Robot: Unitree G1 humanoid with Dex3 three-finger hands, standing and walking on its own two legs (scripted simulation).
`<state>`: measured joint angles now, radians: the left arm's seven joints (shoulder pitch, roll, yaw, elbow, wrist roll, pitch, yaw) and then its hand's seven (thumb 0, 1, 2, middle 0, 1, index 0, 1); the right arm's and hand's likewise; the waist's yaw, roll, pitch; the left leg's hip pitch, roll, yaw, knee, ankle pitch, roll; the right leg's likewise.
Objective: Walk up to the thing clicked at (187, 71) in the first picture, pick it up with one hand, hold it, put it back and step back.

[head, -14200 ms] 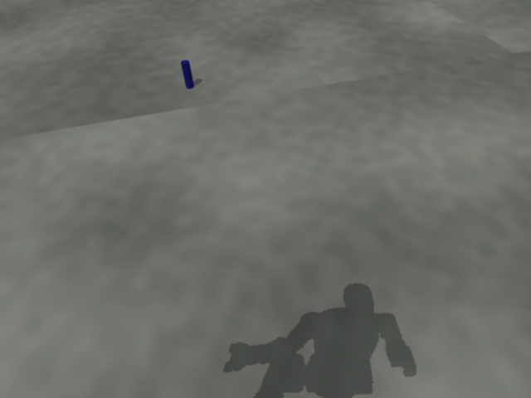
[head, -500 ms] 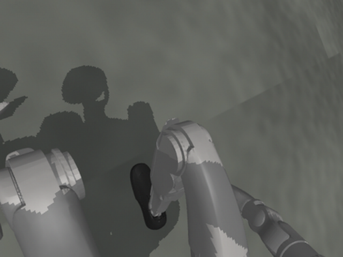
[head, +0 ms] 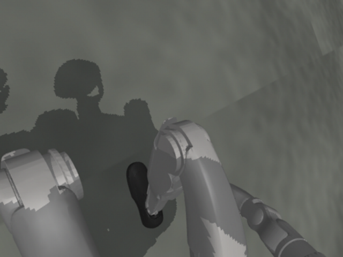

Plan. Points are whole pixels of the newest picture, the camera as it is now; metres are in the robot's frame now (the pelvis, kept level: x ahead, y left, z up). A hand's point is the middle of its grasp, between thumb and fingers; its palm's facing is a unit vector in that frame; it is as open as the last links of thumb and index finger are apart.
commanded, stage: settle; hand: left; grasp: from the side
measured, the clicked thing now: out of the picture +0.44 +0.28 -0.20
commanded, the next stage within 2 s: lift in 1.76 s
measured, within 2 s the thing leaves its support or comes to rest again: leaves its support in 0.22 s
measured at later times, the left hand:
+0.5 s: hand out of the picture +0.43 +0.29 -0.11, palm faces +0.28 -0.96 -0.04, open 7.4 cm
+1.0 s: hand out of the picture +0.42 +0.29 -0.01, palm faces +0.27 -0.96 -0.08, open 7.4 cm
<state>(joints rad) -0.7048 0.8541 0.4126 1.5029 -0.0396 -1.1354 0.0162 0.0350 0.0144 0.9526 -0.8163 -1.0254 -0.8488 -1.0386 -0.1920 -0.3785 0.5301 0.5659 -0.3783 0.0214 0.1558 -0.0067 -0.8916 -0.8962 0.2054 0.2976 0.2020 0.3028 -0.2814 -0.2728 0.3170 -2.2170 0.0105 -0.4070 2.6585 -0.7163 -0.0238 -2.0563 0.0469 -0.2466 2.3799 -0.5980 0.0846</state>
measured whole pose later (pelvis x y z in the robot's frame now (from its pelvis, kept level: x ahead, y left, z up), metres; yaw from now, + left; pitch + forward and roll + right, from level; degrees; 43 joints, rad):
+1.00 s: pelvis +0.02 -0.01 +0.04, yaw +8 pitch +28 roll -10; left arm -0.60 0.51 0.34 0.90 -0.11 -0.66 -0.15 0.06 -0.07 1.08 -0.87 -1.04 -0.89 -1.04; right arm 0.04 -0.30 0.16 0.63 -0.12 0.08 0.11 0.00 -0.89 -0.90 0.21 0.30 0.20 0.30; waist -0.15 -0.03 -0.02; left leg -2.26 0.02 -0.19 2.44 -0.69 -0.01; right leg -2.16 -0.03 -0.10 2.32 -0.66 0.04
